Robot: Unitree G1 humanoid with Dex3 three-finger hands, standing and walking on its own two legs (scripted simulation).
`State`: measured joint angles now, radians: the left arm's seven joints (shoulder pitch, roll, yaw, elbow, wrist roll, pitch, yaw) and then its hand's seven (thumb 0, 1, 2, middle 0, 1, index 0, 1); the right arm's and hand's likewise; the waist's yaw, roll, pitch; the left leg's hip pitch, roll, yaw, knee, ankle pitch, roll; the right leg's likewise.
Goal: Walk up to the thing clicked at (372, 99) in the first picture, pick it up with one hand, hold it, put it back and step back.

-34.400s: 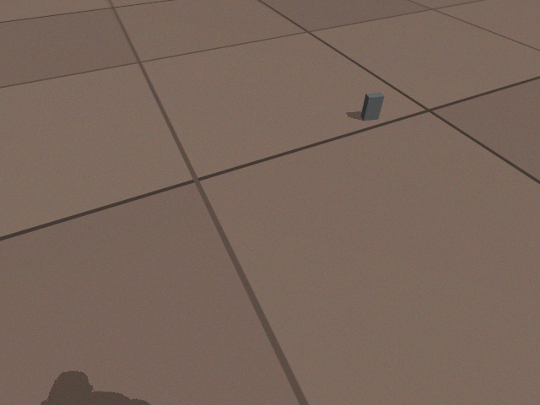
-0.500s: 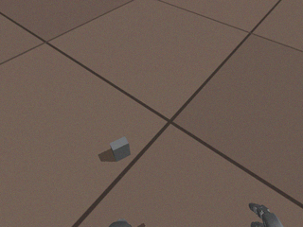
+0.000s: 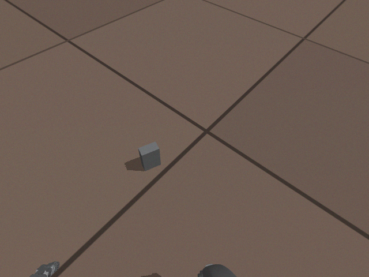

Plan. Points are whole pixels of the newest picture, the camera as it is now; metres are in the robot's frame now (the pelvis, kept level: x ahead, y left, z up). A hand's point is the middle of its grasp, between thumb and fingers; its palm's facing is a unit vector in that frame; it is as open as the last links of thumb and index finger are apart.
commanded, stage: step back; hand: left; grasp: from the side
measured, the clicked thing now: (150, 156) +0.84 +0.17 -0.67
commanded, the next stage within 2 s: stand in 1.36 s
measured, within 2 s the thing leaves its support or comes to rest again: neither
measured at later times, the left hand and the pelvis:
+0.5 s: hand out of the picture -0.09 +0.28 -0.14, palm faces +0.06 -0.90 -0.43, open 7.4 cm; pelvis -0.16 -0.01 -0.01, yaw +3 degrees
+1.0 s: hand out of the picture -0.12 +0.26 -0.15, palm faces +0.04 -0.94 -0.34, open 7.4 cm; pelvis -0.16 +0.00 +0.00, yaw +2 degrees
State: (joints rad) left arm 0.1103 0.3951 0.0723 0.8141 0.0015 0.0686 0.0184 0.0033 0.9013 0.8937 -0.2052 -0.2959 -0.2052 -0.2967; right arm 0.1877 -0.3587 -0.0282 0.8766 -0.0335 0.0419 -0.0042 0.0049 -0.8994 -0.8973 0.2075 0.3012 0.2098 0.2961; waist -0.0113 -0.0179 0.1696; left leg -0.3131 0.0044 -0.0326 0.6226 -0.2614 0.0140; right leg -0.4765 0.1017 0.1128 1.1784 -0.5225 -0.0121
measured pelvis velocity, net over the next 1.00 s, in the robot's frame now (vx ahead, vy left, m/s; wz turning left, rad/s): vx -0.16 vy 0.00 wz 0.03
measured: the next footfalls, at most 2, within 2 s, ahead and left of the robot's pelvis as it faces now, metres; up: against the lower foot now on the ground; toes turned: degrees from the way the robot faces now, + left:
right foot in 0.14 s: -0.09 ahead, -0.12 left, +0.00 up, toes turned +1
left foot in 0.46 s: -0.12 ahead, +0.12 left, +0.00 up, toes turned +1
